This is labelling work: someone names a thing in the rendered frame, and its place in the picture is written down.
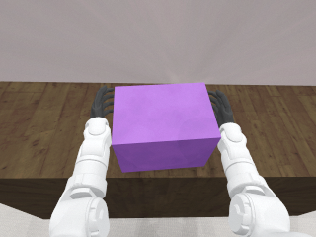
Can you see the carton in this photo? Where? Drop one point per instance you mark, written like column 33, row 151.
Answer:
column 163, row 126

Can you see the pedestal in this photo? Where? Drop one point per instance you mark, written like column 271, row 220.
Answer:
column 42, row 129

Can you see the left robot upper arm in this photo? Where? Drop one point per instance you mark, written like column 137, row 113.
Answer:
column 80, row 217

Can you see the robot right hand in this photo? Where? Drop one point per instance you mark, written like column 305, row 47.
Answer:
column 223, row 113

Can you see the robot right forearm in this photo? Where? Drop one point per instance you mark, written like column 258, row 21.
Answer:
column 238, row 165

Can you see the robot left forearm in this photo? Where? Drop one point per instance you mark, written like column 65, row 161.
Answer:
column 89, row 175

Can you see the right robot upper arm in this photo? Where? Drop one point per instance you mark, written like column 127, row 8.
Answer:
column 252, row 215

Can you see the robot left hand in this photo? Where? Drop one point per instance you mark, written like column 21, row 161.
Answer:
column 97, row 109

